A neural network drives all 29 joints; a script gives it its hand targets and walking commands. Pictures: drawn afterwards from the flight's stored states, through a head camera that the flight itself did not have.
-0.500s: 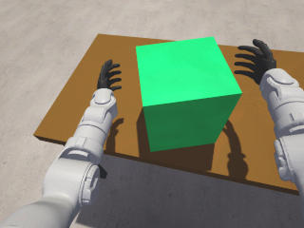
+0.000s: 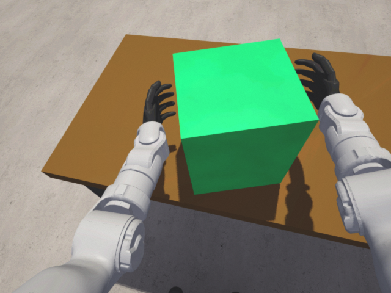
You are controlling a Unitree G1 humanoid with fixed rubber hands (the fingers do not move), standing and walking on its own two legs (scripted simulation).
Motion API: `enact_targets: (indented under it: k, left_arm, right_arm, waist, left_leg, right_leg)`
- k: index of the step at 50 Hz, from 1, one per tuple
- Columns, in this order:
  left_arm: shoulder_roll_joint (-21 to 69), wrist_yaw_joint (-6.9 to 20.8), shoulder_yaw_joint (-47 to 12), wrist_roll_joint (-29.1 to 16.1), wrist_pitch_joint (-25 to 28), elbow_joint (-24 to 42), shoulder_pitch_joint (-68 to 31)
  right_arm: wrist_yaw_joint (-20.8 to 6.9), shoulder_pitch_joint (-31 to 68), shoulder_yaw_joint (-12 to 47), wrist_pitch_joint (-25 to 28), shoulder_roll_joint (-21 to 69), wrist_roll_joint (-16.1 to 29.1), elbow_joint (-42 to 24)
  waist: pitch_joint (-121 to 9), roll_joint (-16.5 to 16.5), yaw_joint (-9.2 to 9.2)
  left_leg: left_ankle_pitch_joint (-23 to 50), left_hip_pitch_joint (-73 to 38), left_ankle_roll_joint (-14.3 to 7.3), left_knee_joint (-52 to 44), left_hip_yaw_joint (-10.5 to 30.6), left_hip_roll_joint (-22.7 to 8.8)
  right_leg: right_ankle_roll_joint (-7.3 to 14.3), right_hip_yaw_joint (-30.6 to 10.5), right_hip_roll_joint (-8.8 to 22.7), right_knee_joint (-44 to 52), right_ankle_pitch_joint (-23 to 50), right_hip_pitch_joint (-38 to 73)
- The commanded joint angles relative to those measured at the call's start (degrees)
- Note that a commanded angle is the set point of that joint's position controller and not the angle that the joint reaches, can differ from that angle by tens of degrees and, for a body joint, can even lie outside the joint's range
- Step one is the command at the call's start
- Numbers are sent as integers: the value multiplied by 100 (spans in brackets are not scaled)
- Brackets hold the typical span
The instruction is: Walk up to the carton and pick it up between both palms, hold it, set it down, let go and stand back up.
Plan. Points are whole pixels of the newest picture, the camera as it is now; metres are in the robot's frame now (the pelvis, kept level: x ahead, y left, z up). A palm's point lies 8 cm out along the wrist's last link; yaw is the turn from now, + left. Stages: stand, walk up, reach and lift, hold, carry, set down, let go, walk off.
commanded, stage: reach and lift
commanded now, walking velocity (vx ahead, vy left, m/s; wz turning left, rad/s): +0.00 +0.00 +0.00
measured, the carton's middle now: (232, 125) +0.47 +0.00 +0.03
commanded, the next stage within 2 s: none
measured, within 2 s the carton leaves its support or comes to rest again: neither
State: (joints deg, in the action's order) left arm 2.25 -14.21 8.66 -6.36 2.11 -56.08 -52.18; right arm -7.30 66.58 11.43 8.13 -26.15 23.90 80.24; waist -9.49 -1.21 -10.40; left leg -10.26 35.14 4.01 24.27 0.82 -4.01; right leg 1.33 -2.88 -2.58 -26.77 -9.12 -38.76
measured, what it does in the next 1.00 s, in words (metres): stands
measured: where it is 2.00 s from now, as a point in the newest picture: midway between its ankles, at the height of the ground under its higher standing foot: outside the picture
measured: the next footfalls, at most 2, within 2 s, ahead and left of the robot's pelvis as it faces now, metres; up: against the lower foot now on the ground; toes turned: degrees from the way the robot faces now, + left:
none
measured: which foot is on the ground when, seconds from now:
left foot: down 0.00-1.00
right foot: down 0.00-1.00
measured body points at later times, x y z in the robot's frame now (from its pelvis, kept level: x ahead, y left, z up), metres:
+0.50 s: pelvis -0.01 +0.00 +0.00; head +0.09 -0.03 +0.44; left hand +0.43 +0.16 +0.08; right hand +0.51 -0.14 +0.09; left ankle -0.01 +0.17 -0.73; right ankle +0.01 -0.10 -0.73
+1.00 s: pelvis -0.01 +0.00 +0.00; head +0.09 -0.02 +0.44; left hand +0.42 +0.17 +0.08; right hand +0.51 -0.12 +0.09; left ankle -0.01 +0.17 -0.73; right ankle +0.01 -0.10 -0.73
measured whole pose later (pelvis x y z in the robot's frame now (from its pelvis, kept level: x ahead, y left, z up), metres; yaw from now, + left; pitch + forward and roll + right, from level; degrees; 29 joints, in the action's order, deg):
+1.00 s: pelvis -0.01 +0.00 +0.00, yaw +0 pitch +20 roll +1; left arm 9.7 -12.6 28.9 13.7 0.7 -52.3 -51.8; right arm -5.4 65.6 -24.0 6.5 -15.5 -13.2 77.5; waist -9.5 -1.2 -10.4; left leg -9.9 33.8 4.0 24.3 0.8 -4.2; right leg 1.5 -2.6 -2.7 -26.1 -8.5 -37.1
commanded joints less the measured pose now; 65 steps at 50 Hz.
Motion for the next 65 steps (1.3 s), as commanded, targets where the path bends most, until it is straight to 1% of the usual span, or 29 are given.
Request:
enact_targets:
  k: [1, 3, 4, 5, 7, 8, 10, 11, 13, 15, 16, 19, 20, 27, 28, 29, 31, 32, 33, 35, 38, 41, 42, 46, 47, 51, 58, 60, 65]
  left_arm:
    - [-223, 51, 666, 785, 320, 1100, -1745]
    - [-142, 27, 661, 847, 299, 1241, -1867]
    - [-109, -5, 649, 924, 269, 1267, -1986]
    - [1, -33, 657, 898, 286, 1384, -1955]
    - [3, -80, 749, 899, 209, 1053, -1976]
    - [108, -67, 604, 866, 223, 1198, -2125]
    - [-103, -84, 801, 959, 211, 1105, -2221]
    - [-30, -115, 738, 940, 227, 1275, -2389]
    - [-13, -152, 694, 833, 253, 1315, -2487]
    - [21, -185, 779, 885, 153, 1098, -2400]
    - [65, -178, 749, 988, 135, 1160, -2316]
    - [37, -188, 766, 949, 95, 1142, -2591]
    - [93, -175, 846, 935, 113, 1194, -2605]
    - [392, -121, 763, 1124, 141, 1409, -2737]
    - [377, -97, 849, 1098, 107, 1330, -2565]
    - [411, -106, 908, 1208, 112, 1469, -2672]
    - [366, -81, 985, 1265, 190, 1532, -2674]
    - [410, -46, 1009, 1384, 190, 1452, -2603]
    - [607, -10, 916, 1351, 178, 1475, -2692]
    - [633, 71, 1145, 1475, 191, 1453, -2525]
    - [989, 201, 1257, 1771, 191, 1480, -2602]
    - [2125, 617, 1291, 2194, 190, 1273, -2601]
    - [2550, 774, 1262, 2344, 161, 1184, -2541]
    - [2495, 924, 1316, 2604, 130, 1259, -2362]
    - [2478, 951, 1468, 2706, 123, 1177, -2308]
    - [2616, 963, 1343, 2696, 70, 1322, -2057]
    - [2766, 876, 1277, 2627, -56, 1493, -2117]
    - [2817, 806, 1199, 2637, -63, 1641, -2223]
    - [2746, 834, 1266, 2626, -88, 1432, -2190]
  right_arm:
    - [90, 2435, -221, 237, 16, -444, -934]
    - [127, 2620, -375, 221, 121, -607, -1166]
    - [173, 2578, -560, 200, 64, -702, -1001]
    - [171, 2545, -573, 179, 258, -733, -1040]
    - [213, 2590, -655, 70, 307, -841, -955]
    - [226, 2754, -768, 94, 316, -904, -1257]
    - [252, 2737, -792, 0, 355, -1006, -1232]
    - [288, 2823, -865, -17, 476, -1012, -1196]
    - [302, 2934, -941, -6, 476, -997, -1481]
    - [313, 2928, -925, -110, 472, -1086, -1344]
    - [307, 2703, -924, -140, 598, -1065, -1211]
    - [330, 2889, -1093, -200, 611, -1163, -1157]
    - [303, 2938, -1032, -198, 612, -1192, -1392]
    - [251, 2815, -1272, -191, 940, -1417, -1438]
    - [228, 2759, -1252, -215, 928, -1417, -1416]
    - [237, 2847, -1398, -215, 911, -1572, -1338]
    - [266, 2804, -1431, -166, 1072, -1685, -1476]
    - [211, 2817, -1390, -140, 1168, -1677, -1463]
    - [155, 2928, -1484, -106, 1294, -1768, -1612]
    - [168, 2771, -1631, -88, 1320, -2017, -1482]
    - [15, 2698, -1828, -88, 1857, -2271, -1348]
    - [-311, 2695, -2189, -24, 3316, -3091, -1393]
    - [-399, 2531, -2416, 34, 3774, -3439, -1156]
    - [-480, 2065, -3141, 139, 3951, -4196, -886]
    - [-512, 2013, -3199, 162, 3897, -4285, -793]
    - [-566, 1728, -3244, 202, 4072, -4345, -740]
    - [-606, 1937, -3361, 268, 3874, -4420, -869]
    - [-609, 2021, -3451, 284, 3884, -4502, -870]
    - [-592, 1959, -3416, 240, 3998, -4480, -906]
  waist:
    - [-4356, 959, -528]
    - [-4362, 906, -507]
    - [-4161, 812, -311]
    - [-4342, 715, -420]
    - [-4125, 880, -455]
    - [-4293, 894, -353]
    - [-4142, 1063, -414]
    - [-4382, 886, -374]
    - [-4509, 968, -355]
    - [-4292, 1004, -384]
    - [-4234, 822, -339]
    - [-4158, 937, -265]
    - [-4131, 1020, -372]
    - [-4268, 915, -250]
    - [-4171, 941, -354]
    - [-4238, 887, -245]
    - [-4411, 1083, -246]
    - [-4315, 1007, -381]
    - [-4436, 967, -278]
    - [-4261, 1120, -294]
    - [-4041, 1049, -317]
    - [-3910, 1227, -269]
    - [-3893, 1218, -157]
    - [-3824, 1212, 13]
    - [-3670, 1242, -30]
    - [-3483, 1114, 4]
    - [-3323, 1154, 111]
    - [-3648, 982, 97]
    - [-3458, 1205, 64]
  left_leg:
    - [2481, -622, -28, 292, -647, 297]
    - [2389, -699, -21, 242, -626, 312]
    - [2260, -864, -5, 240, -560, 270]
    - [2333, -996, -15, 295, -602, 273]
    - [2174, -963, -68, 280, -613, 265]
    - [2167, -870, -49, 289, -618, 290]
    - [1824, -608, -140, 215, -658, 318]
    - [1814, -671, -98, 187, -664, 308]
    - [1812, -676, -109, 254, -624, 335]
    - [1682, -725, -111, 232, -622, 320]
    - [1815, -855, -108, 236, -610, 337]
    - [1726, -774, -113, 228, -589, 331]
    - [1582, -730, -126, 169, -618, 349]
    - [1937, -955, -141, 212, -611, 380]
    - [1969, -901, -140, 205, -642, 387]
    - [1976, -982, -138, 191, -619, 389]
    - [2035, -860, -164, 216, -673, 398]
    - [2055, -753, -152, 164, -713, 415]
    - [2100, -891, -173, 141, -698, 426]
    - [2004, -798, -198, 85, -703, 426]
    - [1997, -920, -228, 11, -767, 436]
    - [1874, -1081, -308, -116, -846, 455]
    - [1874, -1202, -292, -166, -853, 441]
    - [1699, -1245, -323, -192, -957, 445]
    - [1651, -1144, -342, -209, -958, 434]
    - [2095, -1504, -342, -194, -949, 410]
    - [2038, -1898, -311, -189, -899, 318]
    - [2029, -1958, -265, -179, -871, 317]
    - [1859, -1770, -378, -246, -912, 353]
  right_leg:
    - [-134, 273, -202, 1, 3015, 3155]
    - [-105, 306, -213, 16, 2828, 3089]
    - [-81, 356, -234, 51, 2534, 2891]
    - [-35, 378, -235, 105, 2380, 2779]
    - [-64, 366, -201, 159, 2130, 2677]
    - [-52, 355, -223, 105, 2326, 2827]
    - [-126, 314, -191, 45, 2199, 3047]
    - [-110, 310, -174, 61, 2150, 3015]
    - [-142, 336, -168, 18, 2105, 3055]
    - [-122, 315, -165, 130, 1867, 2884]
    - [-108, 316, -164, 139, 1913, 2869]
    - [-115, 353, -181, 110, 1861, 2681]
    - [-137, 362, -175, 96, 1709, 2828]
    - [-124, 365, -208, 136, 1955, 2740]
    - [-121, 361, -164, 142, 1934, 2804]
    - [-134, 341, -152, 137, 1979, 2746]
    - [-146, 313, -166, 64, 2349, 3022]
    - [-170, 282, -167, 34, 2399, 3134]
    - [-153, 302, -150, 80, 2432, 3102]
    - [-223, 306, -99, 71, 2498, 3350]
    - [-169, 340, -89, 136, 2408, 3354]
    - [-233, 376, -39, 193, 2362, 3552]
    - [-221, 435, -16, 231, 2472, 3634]
    - [-281, 555, 98, 223, 2659, 3930]
    - [-296, 596, 112, 196, 2649, 3985]
    - [-300, 645, 43, 239, 2825, 3843]
    - [-173, 785, -46, 436, 2091, 3223]
    - [-162, 760, -33, 423, 2030, 3255]
    - [-222, 701, -12, 442, 2064, 3322]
